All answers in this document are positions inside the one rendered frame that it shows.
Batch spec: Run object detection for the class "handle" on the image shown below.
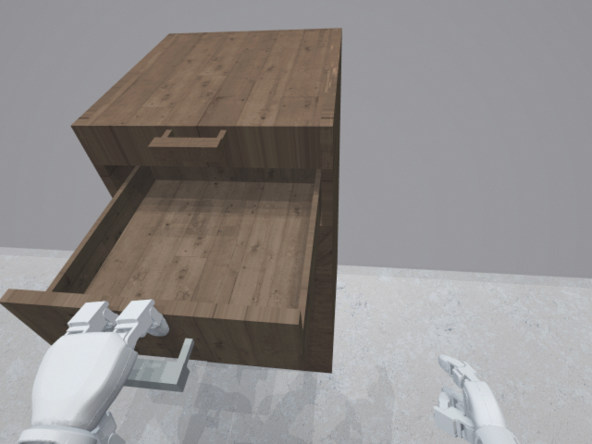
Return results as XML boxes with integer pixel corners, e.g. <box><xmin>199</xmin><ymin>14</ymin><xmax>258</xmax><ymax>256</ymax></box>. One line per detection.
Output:
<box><xmin>124</xmin><ymin>339</ymin><xmax>194</xmax><ymax>392</ymax></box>
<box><xmin>148</xmin><ymin>137</ymin><xmax>225</xmax><ymax>162</ymax></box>

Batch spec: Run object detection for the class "right robot hand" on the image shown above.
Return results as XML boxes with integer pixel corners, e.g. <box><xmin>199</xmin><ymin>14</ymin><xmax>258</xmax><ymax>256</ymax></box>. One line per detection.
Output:
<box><xmin>434</xmin><ymin>354</ymin><xmax>508</xmax><ymax>444</ymax></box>

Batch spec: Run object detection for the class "robot right forearm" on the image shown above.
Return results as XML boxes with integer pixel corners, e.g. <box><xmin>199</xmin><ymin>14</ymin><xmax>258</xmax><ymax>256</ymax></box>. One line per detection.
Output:
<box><xmin>474</xmin><ymin>425</ymin><xmax>521</xmax><ymax>444</ymax></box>

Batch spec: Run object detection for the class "drawer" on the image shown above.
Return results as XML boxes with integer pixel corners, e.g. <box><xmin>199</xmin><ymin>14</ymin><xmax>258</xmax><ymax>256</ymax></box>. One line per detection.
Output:
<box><xmin>0</xmin><ymin>166</ymin><xmax>322</xmax><ymax>370</ymax></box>

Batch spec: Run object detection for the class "left robot hand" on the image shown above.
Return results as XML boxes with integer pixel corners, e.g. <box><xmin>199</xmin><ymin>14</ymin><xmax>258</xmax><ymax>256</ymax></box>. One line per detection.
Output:
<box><xmin>31</xmin><ymin>300</ymin><xmax>169</xmax><ymax>444</ymax></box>

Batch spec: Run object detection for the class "cabinet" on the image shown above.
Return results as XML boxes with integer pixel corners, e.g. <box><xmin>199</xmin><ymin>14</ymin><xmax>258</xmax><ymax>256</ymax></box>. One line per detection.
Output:
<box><xmin>71</xmin><ymin>28</ymin><xmax>342</xmax><ymax>374</ymax></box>

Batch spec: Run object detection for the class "robot left forearm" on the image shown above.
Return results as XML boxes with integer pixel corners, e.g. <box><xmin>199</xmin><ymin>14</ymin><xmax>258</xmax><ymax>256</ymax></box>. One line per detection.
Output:
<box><xmin>17</xmin><ymin>425</ymin><xmax>97</xmax><ymax>444</ymax></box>

